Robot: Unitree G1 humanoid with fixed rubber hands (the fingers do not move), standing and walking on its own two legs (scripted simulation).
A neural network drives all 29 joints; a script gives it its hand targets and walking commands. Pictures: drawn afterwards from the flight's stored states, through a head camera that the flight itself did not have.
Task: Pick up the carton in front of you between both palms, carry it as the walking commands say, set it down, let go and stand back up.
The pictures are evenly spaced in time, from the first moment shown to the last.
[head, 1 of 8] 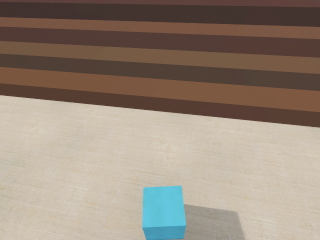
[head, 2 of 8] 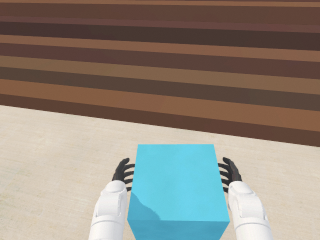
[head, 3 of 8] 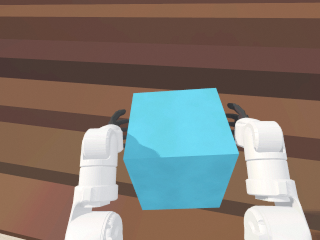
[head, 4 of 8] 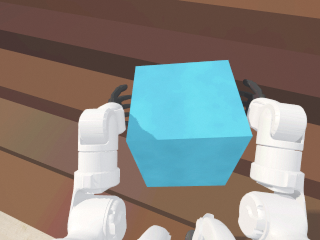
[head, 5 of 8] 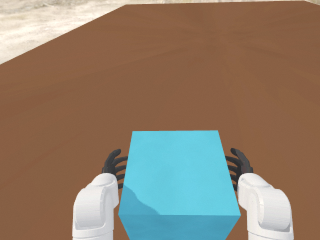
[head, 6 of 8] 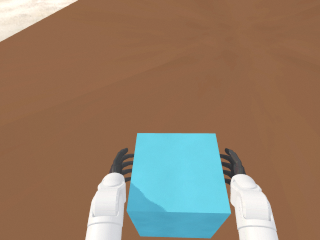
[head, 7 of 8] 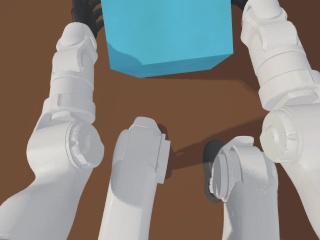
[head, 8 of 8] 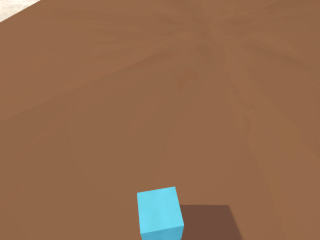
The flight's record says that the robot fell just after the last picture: no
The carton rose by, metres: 1.96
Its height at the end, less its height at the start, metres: +1.18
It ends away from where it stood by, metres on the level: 5.51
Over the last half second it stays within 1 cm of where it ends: yes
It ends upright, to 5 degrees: yes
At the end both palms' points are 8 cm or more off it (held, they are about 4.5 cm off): yes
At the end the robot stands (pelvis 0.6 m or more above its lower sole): yes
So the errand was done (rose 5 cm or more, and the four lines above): yes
